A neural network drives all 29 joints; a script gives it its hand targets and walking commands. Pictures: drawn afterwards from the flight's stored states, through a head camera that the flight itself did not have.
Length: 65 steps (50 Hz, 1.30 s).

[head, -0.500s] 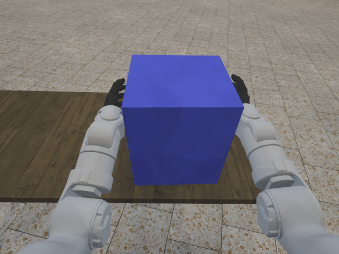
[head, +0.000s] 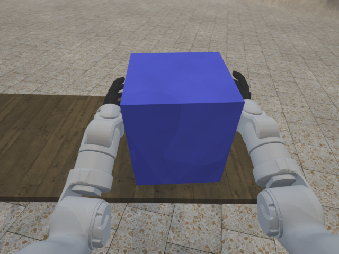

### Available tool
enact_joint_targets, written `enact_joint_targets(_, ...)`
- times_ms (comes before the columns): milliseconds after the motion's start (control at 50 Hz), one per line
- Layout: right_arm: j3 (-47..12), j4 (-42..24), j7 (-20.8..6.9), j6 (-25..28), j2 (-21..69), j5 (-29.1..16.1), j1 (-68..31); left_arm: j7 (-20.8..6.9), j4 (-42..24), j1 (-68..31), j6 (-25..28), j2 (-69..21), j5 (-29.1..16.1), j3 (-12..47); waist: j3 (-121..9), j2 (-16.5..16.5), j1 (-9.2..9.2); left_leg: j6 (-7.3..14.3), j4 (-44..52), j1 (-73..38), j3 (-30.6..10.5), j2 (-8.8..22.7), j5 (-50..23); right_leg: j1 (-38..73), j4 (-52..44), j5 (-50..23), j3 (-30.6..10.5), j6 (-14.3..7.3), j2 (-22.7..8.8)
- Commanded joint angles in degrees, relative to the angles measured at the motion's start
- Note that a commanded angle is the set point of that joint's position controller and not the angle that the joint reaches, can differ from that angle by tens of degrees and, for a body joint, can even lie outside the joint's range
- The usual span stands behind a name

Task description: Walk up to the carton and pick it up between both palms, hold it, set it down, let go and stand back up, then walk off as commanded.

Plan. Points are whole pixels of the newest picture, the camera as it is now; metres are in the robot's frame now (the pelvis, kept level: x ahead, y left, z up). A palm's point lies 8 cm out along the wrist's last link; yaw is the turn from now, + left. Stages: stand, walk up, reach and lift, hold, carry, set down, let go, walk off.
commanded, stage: hold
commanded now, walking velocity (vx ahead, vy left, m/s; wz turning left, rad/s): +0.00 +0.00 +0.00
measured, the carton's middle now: (176, 119) +0.39 -0.01 +0.17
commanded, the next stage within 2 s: none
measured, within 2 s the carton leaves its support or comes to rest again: neither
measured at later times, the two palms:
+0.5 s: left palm (110, 107) +0.39 +0.14 +0.20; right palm (240, 103) +0.39 -0.16 +0.21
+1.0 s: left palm (109, 106) +0.39 +0.14 +0.20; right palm (240, 101) +0.39 -0.16 +0.22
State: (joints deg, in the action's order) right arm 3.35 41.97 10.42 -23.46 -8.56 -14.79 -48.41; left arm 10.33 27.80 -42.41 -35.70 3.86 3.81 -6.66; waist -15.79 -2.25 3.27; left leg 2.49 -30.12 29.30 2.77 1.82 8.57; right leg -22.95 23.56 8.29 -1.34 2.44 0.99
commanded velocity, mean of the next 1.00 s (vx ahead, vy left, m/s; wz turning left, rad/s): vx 0.00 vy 0.00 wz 0.00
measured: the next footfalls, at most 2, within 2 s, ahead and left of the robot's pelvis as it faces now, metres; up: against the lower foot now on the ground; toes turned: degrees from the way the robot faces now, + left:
none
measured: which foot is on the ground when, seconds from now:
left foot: down 0.00-1.00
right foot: down 0.00-1.00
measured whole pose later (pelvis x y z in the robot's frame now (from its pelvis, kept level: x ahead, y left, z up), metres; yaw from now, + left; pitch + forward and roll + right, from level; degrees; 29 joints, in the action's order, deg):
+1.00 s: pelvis +0.00 +0.00 +0.00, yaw +0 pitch +7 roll -3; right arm 3.6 41.4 10.9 -26.4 -8.6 -14.8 -49.5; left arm 9.5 27.0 -43.8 -39.0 4.5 4.3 -6.7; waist -16.0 -1.6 3.3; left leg 2.6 -30.1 29.3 2.8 1.8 8.4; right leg -23.0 23.6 8.1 -1.4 2.4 1.0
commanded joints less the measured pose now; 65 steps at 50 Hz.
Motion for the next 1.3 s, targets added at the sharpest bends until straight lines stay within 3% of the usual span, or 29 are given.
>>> enact_joint_targets(0,-21.17,-21.52,-8.47,-0.26,44.53,-10.04,-54.28,-9.21,-16.12,-56.90,4.06,-41.84,-6.47,17.60,-22.19,0.37,-3.14,-2.49,10.78,-29.66,-6.44,-1.76,-2.14,11.18,-7.67,1.72,0.30,-0.96,3.74)
enact_joint_targets(180,-22.00,-23.48,-8.61,-1.12,44.69,-11.10,-56.58,-9.19,-16.69,-57.88,3.35,-41.48,-7.16,18.27,-25.11,0.20,-3.30,-2.69,10.64,-30.63,-6.95,-1.47,-2.77,11.67,-7.44,1.68,0.30,-1.11,4.06)
enact_joint_targets(200,-22.60,-24.35,-8.56,-0.91,46.12,-11.62,-55.60,-9.00,-20.11,-59.42,3.61,-41.02,-7.63,18.64,-27.34,-0.20,-4.09,-2.62,10.15,-30.76,-6.58,-1.83,-3.89,13.33,-6.69,0.09,-0.01,-0.73,3.73)
enact_joint_targets(220,-22.38,-23.58,-8.62,-1.10,45.86,-11.44,-54.91,-8.86,-19.69,-58.75,3.49,-41.75,-7.22,19.02,-26.29,-1.20,-3.65,-3.14,10.47,-30.90,-6.72,-1.65,-3.98,12.82,-6.83,0.80,0.24,-1.00,4.21)
enact_joint_targets(240,-23.16,-25.12,-8.64,-1.18,46.47,-11.73,-55.44,-8.88,-19.09,-57.04,3.30,-41.51,-6.97,18.16,-26.27,0.39,-4.62,-2.66,10.10,-30.18,-6.32,-1.66,-4.79,13.11,-7.04,0.12,-0.17,-0.69,3.92)
enact_joint_targets(280,-22.32,-25.24,-8.34,-1.41,44.96,-11.13,-57.49,-9.37,-14.48,-55.82,2.72,-41.30,-6.65,16.72,-23.70,1.68,-4.30,-2.21,10.67,-28.72,-6.43,-1.75,-2.17,12.67,-7.81,2.19,-0.11,-0.87,3.98)
enact_joint_targets(320,-22.48,-26.37,-8.35,-1.09,46.46,-11.72,-57.46,-9.48,-19.36,-58.63,3.42,-41.62,-7.70,18.17,-27.62,0.54,-3.78,-2.52,10.33,-30.55,-6.54,-1.58,-4.59,13.78,-7.04,-0.51,-0.16,-0.94,4.35)
enact_joint_targets(400,-22.57,-25.67,-8.33,-1.45,45.70,-12.05,-57.99,-9.20,-15.89,-56.85,2.52,-41.42,-6.90,17.38,-25.33,0.00,-4.86,-2.72,9.88,-30.43,-6.41,-1.60,-4.12,12.18,-7.46,0.98,-0.23,-1.23,4.23)
enact_joint_targets(440,-22.18,-25.40,-8.17,-1.62,45.88,-11.96,-56.12,-9.33,-17.85,-57.33,2.81,-41.55,-7.83,18.33,-25.28,-0.16,-3.43,-2.32,10.17,-30.15,-6.10,-2.05,-4.49,13.08,-7.35,-0.03,-0.30,-0.80,3.96)
enact_joint_targets(460,-23.28,-27.24,-8.22,-1.18,46.07,-12.25,-56.29,-9.17,-20.19,-57.25,2.88,-41.84,-7.74,18.81,-28.44,-0.61,-4.54,-2.94,9.15,-31.63,-6.49,-1.61,-6.61,13.07,-6.62,-1.28,-0.03,-1.11,4.38)
enact_joint_targets(480,-22.48,-25.47,-7.80,-1.97,45.19,-11.80,-56.28,-9.43,-16.25,-56.46,2.39,-40.42,-7.03,16.89,-24.45,0.71,-4.57,-2.30,9.66,-29.50,-6.13,-2.11,-3.67,12.67,-7.72,1.11,-0.31,-0.73,4.04)
enact_joint_targets(520,-21.75,-25.35,-7.85,-1.79,44.99,-11.77,-56.30,-9.57,-18.27,-58.33,2.76,-42.33,-8.23,19.17,-25.80,-0.45,-2.71,-2.73,10.01,-30.31,-6.71,-1.84,-3.39,12.04,-7.24,0.95,0.04,-0.97,4.27)
enact_joint_targets(540,-21.00,-24.54,-7.94,-1.91,44.55,-11.24,-57.97,-9.70,-13.75,-56.75,2.42,-42.05,-7.66,18.07,-23.51,-0.01,-3.15,-2.41,10.88,-28.71,-6.64,-1.67,-0.97,11.40,-7.88,2.92,-0.13,-1.03,3.88)
enact_joint_targets(560,-21.63,-26.32,-8.08,-1.57,46.03,-11.92,-57.27,-9.64,-19.48,-58.98,3.08,-42.09,-8.26,19.00,-27.22,-0.90,-3.47,-2.84,10.11,-29.96,-6.45,-1.82,-3.95,13.48,-7.00,0.16,-0.23,-1.02,4.14)
enact_joint_targets(580,-20.89,-22.93,-8.08,-2.46,45.28,-11.32,-55.32,-9.44,-17.97,-58.88,2.94,-40.34,-7.59,17.18,-25.48,0.38,-3.10,-2.41,10.47,-29.30,-6.36,-2.00,-1.40,12.79,-7.29,1.82,-0.31,-0.99,3.96)
enact_joint_targets(600,-21.81,-25.10,-8.26,-1.94,45.88,-11.76,-57.00,-9.53,-17.33,-57.96,2.83,-41.48,-7.61,17.66,-25.58,0.35,-4.29,-2.33,10.54,-29.36,-6.53,-1.66,-1.84,12.64,-7.09,1.69,-0.15,-0.91,4.11)
enact_joint_targets(680,-22.55,-26.08,-8.24,-2.03,44.99,-12.52,-56.61,-9.35,-16.93,-55.99,2.47,-41.48,-7.27,17.39,-25.99,-0.48,-4.76,-2.65,10.12,-29.79,-6.49,-1.83,-3.94,13.09,-7.24,0.87,-0.17,-0.98,4.14)
enact_joint_targets(700,-22.32,-25.91,-8.18,-2.31,45.77,-12.25,-55.33,-9.29,-20.24,-57.50,2.74,-41.09,-8.04,18.13,-26.71,-0.26,-3.67,-2.52,9.78,-30.50,-6.22,-2.09,-5.58,13.90,-7.05,-1.09,-0.32,-0.89,4.10)
enact_joint_targets(780,-21.77,-25.57,-7.55,-2.51,45.86,-11.64,-56.29,-10.05,-17.51,-57.27,2.44,-40.09,-7.47,16.68,-25.17,2.05,-3.88,-1.98,9.85,-29.50,-5.94,-2.27,-3.67,13.21,-7.57,0.41,-0.44,-0.56,3.91)
enact_joint_targets(840,-21.51,-25.96,-7.91,-2.31,45.21,-12.02,-56.39,-9.59,-18.70,-57.79,2.40,-41.47,-8.11,18.06,-26.44,-1.24,-3.92,-2.55,9.91,-30.11,-6.42,-2.21,-2.96,12.53,-6.98,1.41,-0.24,-1.06,4.00)
enact_joint_targets(860,-21.43,-25.76,-8.12,-2.49,46.24,-11.95,-56.24,-9.33,-21.03,-60.24,2.98,-40.84,-8.06,17.80,-27.95,-0.55,-4.29,-2.55,10.02,-30.74,-6.46,-1.83,-3.08,12.57,-6.90,1.23,-0.15,-0.96,4.15)
enact_joint_targets(880,-22.47,-27.92,-7.94,-2.02,46.83,-12.81,-56.51,-9.06,-23.47,-60.12,3.14,-41.60,-9.09,19.37,-30.78,-1.68,-4.10,-2.91,8.95,-31.95,-6.22,-1.81,-7.04,13.87,-6.30,-2.25,-0.40,-0.99,4.29)
enact_joint_targets(900,-22.07,-26.37,-7.90,-2.48,45.06,-12.37,-55.38,-9.01,-18.39,-56.29,2.30,-40.87,-7.58,17.92,-26.29,-1.46,-4.18,-2.96,9.63,-30.74,-6.63,-1.87,-5.28,12.86,-6.96,-0.10,-0.19,-0.98,4.25)
enact_joint_targets(940,-21.09,-23.57,-8.20,-2.56,45.38,-11.62,-55.18,-9.52,-17.94,-57.21,2.34,-40.84,-7.72,17.34,-24.55,0.86,-3.73,-2.37,10.27,-29.55,-6.35,-1.69,-3.04,12.51,-7.48,0.91,-0.49,-0.74,3.98)
enact_joint_targets(1060,-19.60,-23.37,-8.15,-2.31,44.92,-10.67,-55.64,-10.09,-15.47,-56.30,2.34,-40.59,-6.96,16.21,-23.52,-1.09,-3.28,-2.13,10.93,-28.44,-6.12,-1.83,-0.51,12.17,-7.33,2.79,-0.06,-0.75,3.50)
enact_joint_targets(1140,-21.27,-25.90,-8.01,-2.07,44.92,-11.59,-57.02,-10.09,-17.06,-56.95,2.43,-40.69,-7.62,16.72,-26.44,0.59,-3.70,-2.61,10.02,-29.86,-6.31,-1.71,-3.46,13.98,-7.13,0.44,-0.16,-0.97,4.14)
enact_joint_targets(1200,-20.55,-22.43,-8.17,-2.59,44.79,-11.61,-54.54,-10.11,-17.94,-57.20,2.29,-40.83,-6.85,16.26,-24.29,-1.03,-3.86,-2.52,10.34,-29.94,-6.21,-2.02,-2.85,12.62,-7.14,1.78,-0.28,-0.98,4.04)
enact_joint_targets(1260,-21.01,-25.72,-8.37,-2.15,45.83,-11.82,-55.29,-9.38,-21.84,-58.09,2.94,-40.97,-7.89,17.76,-28.64,-1.54,-3.82,-2.72,9.59,-31.22,-6.44,-1.86,-5.49,13.39,-6.42,-0.78,0.19,-1.01,4.39)
enact_joint_targets(1280,-21.73,-25.94,-8.27,-2.42,45.09,-12.03,-54.78,-9.53,-19.50,-56.69,2.74,-40.68,-7.64,17.15,-27.70,-0.84,-4.26,-2.59,9.59,-30.53,-6.32,-2.04,-5.16,13.12,-6.71,-0.33,0.08,-1.04,4.35)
